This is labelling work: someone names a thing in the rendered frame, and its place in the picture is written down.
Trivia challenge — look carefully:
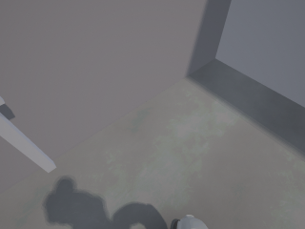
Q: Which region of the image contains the robot right shin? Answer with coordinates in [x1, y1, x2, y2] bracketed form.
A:
[183, 215, 194, 219]

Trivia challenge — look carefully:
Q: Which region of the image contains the panel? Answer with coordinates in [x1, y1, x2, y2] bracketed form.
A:
[0, 96, 56, 173]

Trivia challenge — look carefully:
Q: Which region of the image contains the robot right thigh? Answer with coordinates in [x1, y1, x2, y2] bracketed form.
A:
[176, 217, 208, 229]

